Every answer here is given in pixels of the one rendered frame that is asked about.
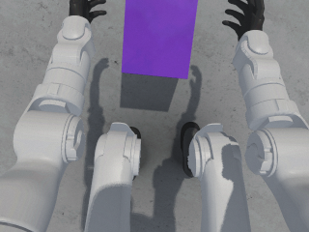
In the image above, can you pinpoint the left robot hand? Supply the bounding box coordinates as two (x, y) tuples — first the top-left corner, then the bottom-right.
(69, 0), (107, 24)

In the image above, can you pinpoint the carton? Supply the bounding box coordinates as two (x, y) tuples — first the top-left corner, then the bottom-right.
(121, 0), (198, 79)

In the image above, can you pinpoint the right robot hand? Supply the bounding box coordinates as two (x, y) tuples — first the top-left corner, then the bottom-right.
(222, 0), (265, 42)

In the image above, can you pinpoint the robot left upper arm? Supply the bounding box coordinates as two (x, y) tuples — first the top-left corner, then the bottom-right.
(0, 110), (86, 232)

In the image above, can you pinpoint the robot right upper arm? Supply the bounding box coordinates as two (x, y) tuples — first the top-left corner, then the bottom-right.
(244, 128), (309, 232)

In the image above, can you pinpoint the robot left shin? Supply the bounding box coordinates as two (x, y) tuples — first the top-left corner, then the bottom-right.
(94, 122), (135, 164)

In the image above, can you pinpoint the robot right forearm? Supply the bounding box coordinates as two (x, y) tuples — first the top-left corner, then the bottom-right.
(232, 30), (309, 131)

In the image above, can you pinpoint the robot shin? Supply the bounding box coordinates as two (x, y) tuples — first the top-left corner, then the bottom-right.
(94, 122), (135, 164)
(187, 123), (242, 172)

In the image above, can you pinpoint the robot left forearm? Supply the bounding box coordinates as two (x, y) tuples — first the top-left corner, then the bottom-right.
(13, 15), (96, 154)

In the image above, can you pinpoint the robot right shin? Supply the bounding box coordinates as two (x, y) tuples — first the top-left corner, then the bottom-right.
(187, 123), (242, 172)

